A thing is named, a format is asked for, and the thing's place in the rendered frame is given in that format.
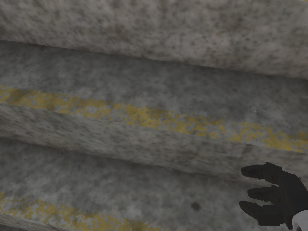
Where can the robot right forearm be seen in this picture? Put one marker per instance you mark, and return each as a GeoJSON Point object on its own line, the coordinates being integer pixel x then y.
{"type": "Point", "coordinates": [300, 221]}

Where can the right robot hand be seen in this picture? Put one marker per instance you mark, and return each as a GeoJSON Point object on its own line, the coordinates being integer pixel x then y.
{"type": "Point", "coordinates": [288, 199]}

